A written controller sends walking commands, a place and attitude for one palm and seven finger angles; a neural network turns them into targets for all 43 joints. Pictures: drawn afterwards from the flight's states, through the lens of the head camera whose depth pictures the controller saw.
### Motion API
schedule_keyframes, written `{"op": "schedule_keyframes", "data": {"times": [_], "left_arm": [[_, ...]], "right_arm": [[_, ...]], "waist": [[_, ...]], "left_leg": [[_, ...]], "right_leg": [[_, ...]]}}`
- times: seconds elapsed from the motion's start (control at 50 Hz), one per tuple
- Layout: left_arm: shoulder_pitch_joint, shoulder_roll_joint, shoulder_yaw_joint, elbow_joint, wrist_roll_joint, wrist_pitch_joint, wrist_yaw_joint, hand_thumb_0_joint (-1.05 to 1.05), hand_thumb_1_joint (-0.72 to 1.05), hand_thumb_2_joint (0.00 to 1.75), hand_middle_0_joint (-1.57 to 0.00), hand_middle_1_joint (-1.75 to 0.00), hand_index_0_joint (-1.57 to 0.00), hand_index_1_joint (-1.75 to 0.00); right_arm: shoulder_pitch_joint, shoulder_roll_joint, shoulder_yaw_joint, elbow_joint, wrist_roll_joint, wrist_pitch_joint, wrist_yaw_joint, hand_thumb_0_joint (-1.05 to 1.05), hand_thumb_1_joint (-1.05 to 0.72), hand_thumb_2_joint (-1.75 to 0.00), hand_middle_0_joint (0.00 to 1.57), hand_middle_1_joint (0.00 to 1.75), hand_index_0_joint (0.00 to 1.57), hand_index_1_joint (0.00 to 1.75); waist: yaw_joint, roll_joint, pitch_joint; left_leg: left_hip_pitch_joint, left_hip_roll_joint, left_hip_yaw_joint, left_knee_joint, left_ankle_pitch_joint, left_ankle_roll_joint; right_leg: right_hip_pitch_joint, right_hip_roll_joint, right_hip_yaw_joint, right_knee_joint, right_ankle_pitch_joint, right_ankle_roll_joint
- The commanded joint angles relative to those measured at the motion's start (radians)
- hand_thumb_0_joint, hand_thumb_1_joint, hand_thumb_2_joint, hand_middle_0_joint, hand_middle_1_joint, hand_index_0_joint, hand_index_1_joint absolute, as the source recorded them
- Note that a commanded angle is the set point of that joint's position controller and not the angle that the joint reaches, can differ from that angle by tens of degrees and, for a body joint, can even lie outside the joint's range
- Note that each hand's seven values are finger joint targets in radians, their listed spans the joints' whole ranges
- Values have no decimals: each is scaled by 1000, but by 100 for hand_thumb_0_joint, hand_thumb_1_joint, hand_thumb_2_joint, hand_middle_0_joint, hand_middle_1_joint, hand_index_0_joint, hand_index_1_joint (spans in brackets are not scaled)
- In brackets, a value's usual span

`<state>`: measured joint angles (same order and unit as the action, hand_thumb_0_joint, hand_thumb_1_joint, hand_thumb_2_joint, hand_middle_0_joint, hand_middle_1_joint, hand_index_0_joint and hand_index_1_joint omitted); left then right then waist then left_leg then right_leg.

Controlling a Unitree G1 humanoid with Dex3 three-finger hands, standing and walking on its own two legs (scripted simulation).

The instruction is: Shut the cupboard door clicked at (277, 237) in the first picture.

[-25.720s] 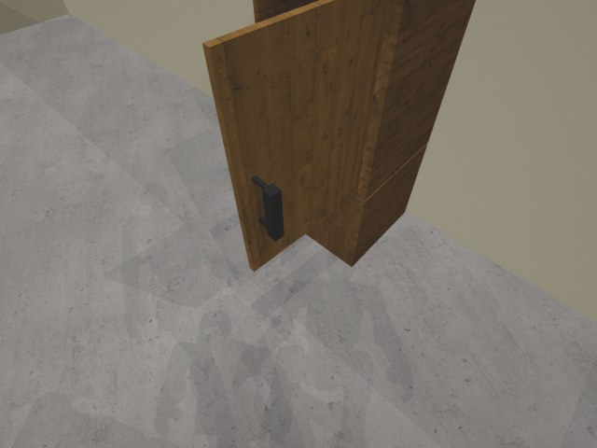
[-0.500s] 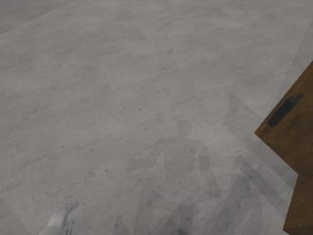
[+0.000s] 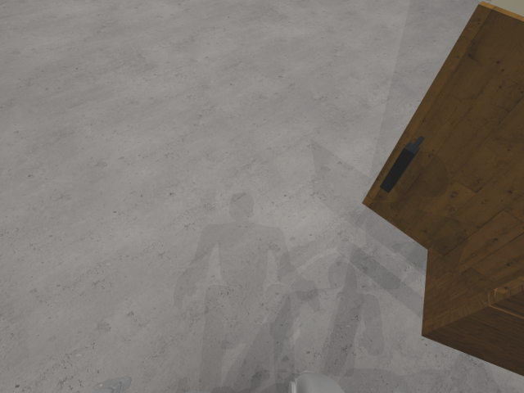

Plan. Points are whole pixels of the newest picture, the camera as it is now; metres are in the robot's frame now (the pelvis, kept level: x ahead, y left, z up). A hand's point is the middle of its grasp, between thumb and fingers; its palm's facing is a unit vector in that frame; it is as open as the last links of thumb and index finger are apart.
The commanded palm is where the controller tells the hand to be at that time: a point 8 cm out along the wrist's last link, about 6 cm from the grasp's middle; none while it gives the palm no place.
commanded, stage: turn to face it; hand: left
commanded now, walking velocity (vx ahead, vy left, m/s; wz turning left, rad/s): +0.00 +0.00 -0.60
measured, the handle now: (402, 164) +0.64 -0.30 -0.10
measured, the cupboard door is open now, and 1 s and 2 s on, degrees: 68 68 68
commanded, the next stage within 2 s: take the last steps up to it in 1.08 s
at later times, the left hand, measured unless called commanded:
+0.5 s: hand (169, 370) +0.16 +0.17 -0.17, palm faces -0.26 -0.93 -0.24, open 7.4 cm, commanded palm none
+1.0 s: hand (222, 334) +0.22 +0.08 -0.15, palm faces -0.52 -0.81 -0.27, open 7.3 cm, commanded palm none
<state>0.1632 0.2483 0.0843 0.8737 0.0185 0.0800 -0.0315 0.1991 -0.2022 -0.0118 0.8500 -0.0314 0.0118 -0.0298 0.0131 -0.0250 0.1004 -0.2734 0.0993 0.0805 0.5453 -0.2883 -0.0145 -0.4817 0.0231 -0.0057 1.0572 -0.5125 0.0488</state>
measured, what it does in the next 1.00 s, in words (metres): steps on the spot, turning right: right foot, then left foot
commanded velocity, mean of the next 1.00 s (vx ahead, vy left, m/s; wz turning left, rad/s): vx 0.00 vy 0.00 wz -0.50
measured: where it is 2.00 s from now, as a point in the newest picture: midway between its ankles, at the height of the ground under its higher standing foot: outside the picture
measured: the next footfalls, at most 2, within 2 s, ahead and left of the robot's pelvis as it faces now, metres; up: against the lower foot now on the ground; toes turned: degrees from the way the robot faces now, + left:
right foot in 0.18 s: +0.03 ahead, -0.14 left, +0.00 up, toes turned -12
left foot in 0.52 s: +0.12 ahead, +0.10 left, +0.00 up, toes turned -16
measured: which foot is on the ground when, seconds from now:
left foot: down 0.00-0.18, up 0.20-0.50, down 0.52-0.82, up 0.84-1.00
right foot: up 0.00-0.16, down 0.18-0.52, up 0.54-0.80, down 0.82-1.00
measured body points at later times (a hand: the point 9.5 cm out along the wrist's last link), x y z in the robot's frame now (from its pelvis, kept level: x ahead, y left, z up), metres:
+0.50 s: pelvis +0.03 -0.01 -0.01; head +0.07 -0.02 +0.44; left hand +0.18 +0.22 -0.15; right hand +0.04 -0.29 -0.14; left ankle +0.07 +0.11 -0.73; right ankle -0.01 -0.13 -0.74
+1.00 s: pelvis +0.04 -0.03 +0.00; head +0.06 -0.08 +0.45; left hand +0.25 +0.13 -0.13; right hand -0.07 -0.29 -0.15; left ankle +0.08 +0.09 -0.68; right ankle -0.03 -0.12 -0.74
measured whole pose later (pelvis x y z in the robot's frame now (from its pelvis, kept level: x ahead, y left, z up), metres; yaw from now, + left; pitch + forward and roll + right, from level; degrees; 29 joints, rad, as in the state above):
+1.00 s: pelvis +0.04 -0.03 +0.00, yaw -33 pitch +2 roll +0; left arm 0.16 0.20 0.04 0.90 0.02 0.03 0.00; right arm 0.21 -0.27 -0.05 0.93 -0.01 0.06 -0.03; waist -0.02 0.04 0.07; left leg -0.47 0.07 0.05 1.03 -0.46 -0.07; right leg -0.27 0.01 0.00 0.52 -0.28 -0.02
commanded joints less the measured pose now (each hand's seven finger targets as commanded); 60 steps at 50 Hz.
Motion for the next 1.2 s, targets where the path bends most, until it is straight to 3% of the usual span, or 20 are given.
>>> {"op": "schedule_keyframes", "data": {"times": [0.0,0.12,0.14,0.16,0.2,0.28,0.44,0.46,0.48,0.5,0.54,0.62,0.76,0.78,0.8,0.82,0.92,1.1,1.14,1.18], "left_arm": [[-58,52,13,-113,-2,-25,-16,0,90,90,-20,-30,-20,-30],[38,86,19,-77,1,-39,-13,0,90,90,-20,-30,-20,-30],[101,145,31,-59,7,-49,-6,0,90,90,-20,-30,-20,-30],[140,258,50,-47,14,-64,11,0,90,90,-20,-30,-20,-30],[146,259,55,-38,4,-61,36,0,90,90,-20,-30,-20,-30],[-9,181,29,-82,6,-58,42,0,90,90,-20,-30,-20,-30],[-32,195,36,-74,2,-45,32,0,90,90,-20,-30,-20,-30],[-32,164,30,-79,-4,-41,31,0,90,90,-20,-30,-20,-30],[12,103,19,-94,-14,-37,23,0,90,90,-20,-30,-20,-30],[5,95,13,-115,-9,-42,17,0,90,90,-20,-30,-20,-30],[-26,116,27,-95,5,-37,9,0,90,90,-20,-30,-20,-30],[-50,67,11,-94,-2,-25,-9,0,90,90,-20,-30,-20,-30],[21,81,8,-69,2,-43,-5,0,90,90,-20,-30,-20,-30],[85,137,21,-49,7,-52,3,0,90,90,-20,-30,-20,-30],[122,241,39,-33,15,-62,18,0,90,90,-20,-30,-20,-30],[170,269,37,-20,1,-63,26,0,90,90,-20,-30,-20,-30],[5,150,13,-47,4,-66,50,0,90,90,-20,-30,-20,-30],[-2,140,17,-10,-2,-54,47,0,90,90,-20,-30,-20,-30],[62,45,1,-23,-11,-42,38,0,90,90,-20,-30,-20,-30],[6,66,3,-26,3,-37,34,0,90,90,-20,-30,-20,-30]], "right_arm": [[55,-225,-68,-39,-5,-13,-12,0,-90,-90,20,30,20,30],[19,-257,-86,-33,6,2,3,0,-90,-90,20,30,20,30],[14,-228,-85,-42,14,3,9,0,-90,-90,20,30,20,30],[-15,-141,-62,-88,19,4,15,0,-90,-90,20,30,20,30],[-81,-150,-57,-101,20,19,-4,0,-90,-90,20,30,20,30],[-12,-146,-53,-45,17,16,7,0,-90,-90,20,30,20,30],[62,-132,-51,-34,25,-1,3,0,-90,-90,20,30,20,30],[97,-164,-56,-24,24,-11,2,0,-90,-90,20,30,20,30],[118,-256,-69,-24,6,-22,-3,0,-90,-90,20,30,20,30],[142,-305,-77,-39,2,-18,-8,0,-90,-90,20,30,20,30],[89,-261,-65,-42,-6,-23,-14,0,-90,-90,20,30,20,30],[49,-222,-60,-40,-7,-16,-14,0,-90,-90,20,30,20,30],[50,-242,-78,-10,6,-1,3,0,-90,-90,20,30,20,30],[40,-215,-77,-20,14,0,9,0,-90,-90,20,30,20,30],[2,-132,-58,-61,20,1,13,0,-90,-90,20,30,20,30],[-33,-149,-51,-76,19,14,7,0,-90,-90,20,30,20,30],[22,-126,-46,0,16,19,6,0,-90,-90,20,30,20,30],[111,-103,-39,48,21,-2,0,0,-90,-90,20,30,20,30],[129,-237,-59,43,2,-15,-6,0,-90,-90,20,30,20,30],[131,-230,-56,44,-8,-18,-17,0,-90,-90,20,30,20,30]], "waist": [[-43,236,-142],[5,212,-148],[33,85,-179],[59,-252,-165],[59,-250,-149],[-19,-140,-179],[-46,-138,-151],[-56,-39,-174],[-51,230,-211],[-63,321,-199],[-37,234,-148],[-31,222,-132],[-2,192,-153],[29,68,-186],[51,-241,-165],[85,-192,-169],[-17,-141,-172],[-52,-99,-148],[-34,282,-150],[-59,279,-113]], "left_leg": [[172,234,-62,-142,533,134],[57,220,25,9,333,53],[-55,171,61,150,185,1],[-325,5,126,391,-293,-65],[-391,-4,-84,622,-324,-57],[-266,1,-70,512,-150,-75],[16,-71,-39,-16,17,-58],[124,-14,-97,-158,78,-39],[243,203,-313,-229,178,43],[226,381,-443,-252,315,154],[129,339,-356,-230,409,176],[176,237,-91,-152,568,140],[46,207,1,-6,363,59],[-57,154,52,108,196,4],[-307,-4,120,316,-273,-57],[-308,-24,-8,489,-363,-51],[-273,-8,-67,532,-155,-65],[80,-59,-38,-79,107,-38],[180,247,-350,-220,261,98],[91,317,-433,-281,269,189]], "right_leg": [[20,-38,-52,-129,37,3],[297,-6,-113,-543,289,-40],[443,-98,6,-650,405,-77],[563,-361,378,-722,686,-192],[446,-383,444,-721,731,-296],[360,-253,237,-667,684,-240],[197,-185,322,-602,558,-171],[125,-127,280,-529,465,-123],[-20,13,157,-348,196,-62],[-81,38,39,-113,-117,-29],[-91,-17,69,126,-55,-11],[-30,-43,-22,-49,10,2],[318,-8,-91,-571,305,-44],[454,-106,28,-662,439,-79],[550,-356,355,-720,678,-185],[454,-433,401,-722,763,-280],[379,-262,203,-667,790,-246],[215,-192,236,-598,575,-164],[36,5,66,-374,101,-58],[8,-4,61,-79,-75,-37]]}}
